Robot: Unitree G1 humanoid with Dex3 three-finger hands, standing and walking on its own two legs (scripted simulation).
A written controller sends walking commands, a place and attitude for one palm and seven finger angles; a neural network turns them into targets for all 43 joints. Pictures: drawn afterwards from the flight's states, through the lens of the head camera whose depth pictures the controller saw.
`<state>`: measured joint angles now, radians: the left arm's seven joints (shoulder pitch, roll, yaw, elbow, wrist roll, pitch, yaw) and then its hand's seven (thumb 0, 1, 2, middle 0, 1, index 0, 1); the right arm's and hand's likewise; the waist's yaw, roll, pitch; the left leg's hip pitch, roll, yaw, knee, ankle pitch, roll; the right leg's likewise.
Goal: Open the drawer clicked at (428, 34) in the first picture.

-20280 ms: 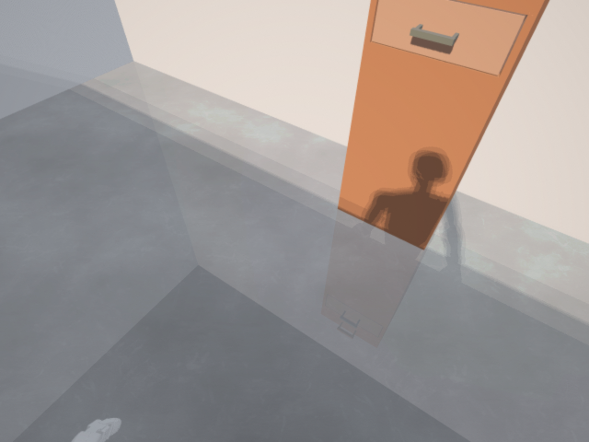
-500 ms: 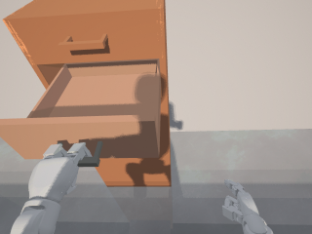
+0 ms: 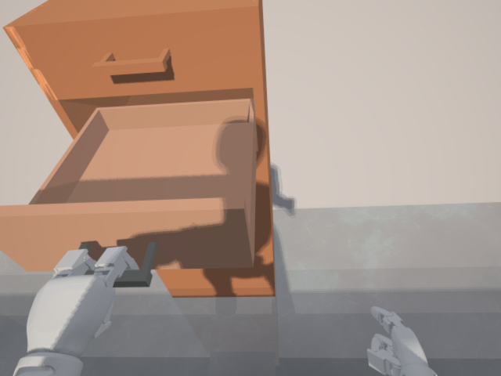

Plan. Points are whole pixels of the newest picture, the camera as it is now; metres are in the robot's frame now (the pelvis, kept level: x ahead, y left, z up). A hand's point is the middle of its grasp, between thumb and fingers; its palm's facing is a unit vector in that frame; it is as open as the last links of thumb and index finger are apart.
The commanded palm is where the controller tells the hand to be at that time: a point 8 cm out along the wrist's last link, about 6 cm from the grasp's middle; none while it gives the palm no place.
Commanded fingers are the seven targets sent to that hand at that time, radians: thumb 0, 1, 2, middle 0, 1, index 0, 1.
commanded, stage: open the thumb to release the handle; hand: left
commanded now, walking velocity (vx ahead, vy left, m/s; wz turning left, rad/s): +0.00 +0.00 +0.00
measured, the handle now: (111, 265) +0.24 +0.22 +0.11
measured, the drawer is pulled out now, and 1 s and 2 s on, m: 0.30 0.30 0.30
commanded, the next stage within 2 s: lift the hand off the handle in 0.50 s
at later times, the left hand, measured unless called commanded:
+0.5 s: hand (100, 311) +0.18 +0.22 +0.09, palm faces +0.06 -0.10 -0.99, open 12.2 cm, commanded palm +0.16 +0.24 +0.14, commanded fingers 0.00 -0.50 0.30 -0.30 -1.20 -0.30 -1.20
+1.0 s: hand (106, 301) +0.20 +0.22 +0.08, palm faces +0.06 -0.12 -0.99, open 13.8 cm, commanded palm +0.17 +0.23 +0.15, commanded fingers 0.00 -0.50 0.30 -0.30 -1.20 -0.30 -1.20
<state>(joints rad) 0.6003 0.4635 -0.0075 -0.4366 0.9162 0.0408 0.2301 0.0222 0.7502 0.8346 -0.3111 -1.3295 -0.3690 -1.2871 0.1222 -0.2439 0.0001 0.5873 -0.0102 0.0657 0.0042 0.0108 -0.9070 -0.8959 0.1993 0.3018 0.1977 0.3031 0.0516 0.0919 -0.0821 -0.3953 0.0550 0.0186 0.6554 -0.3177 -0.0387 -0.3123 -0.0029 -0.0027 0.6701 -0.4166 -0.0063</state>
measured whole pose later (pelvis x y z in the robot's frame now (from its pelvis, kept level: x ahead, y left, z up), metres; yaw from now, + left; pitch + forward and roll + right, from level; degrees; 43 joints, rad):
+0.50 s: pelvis -0.02 -0.01 +0.01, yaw +2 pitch -1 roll +0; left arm 0.35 0.47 -0.06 -0.25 0.92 0.03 0.15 0.00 -0.23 0.42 -0.39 -1.28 -0.34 -1.23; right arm 0.07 -0.23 0.03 0.64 0.00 0.04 -0.06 0.01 -0.91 -0.90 0.20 0.30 0.20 0.30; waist 0.09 0.10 -0.03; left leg -0.31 0.05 -0.01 0.57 -0.24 -0.04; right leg -0.22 0.00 -0.03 0.60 -0.36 -0.01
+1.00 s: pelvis -0.03 +0.00 +0.01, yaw +2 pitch -1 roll +0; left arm 0.25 0.44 -0.11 -0.18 0.93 0.05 0.14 0.00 -0.49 0.30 -0.36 -1.22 -0.33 -1.21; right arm 0.09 -0.22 0.02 0.66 0.01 0.03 -0.06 0.01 -0.91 -0.90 0.20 0.30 0.20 0.30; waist 0.09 0.10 -0.03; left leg -0.31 0.04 0.00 0.54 -0.22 -0.03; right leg -0.22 -0.02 -0.03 0.57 -0.34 0.00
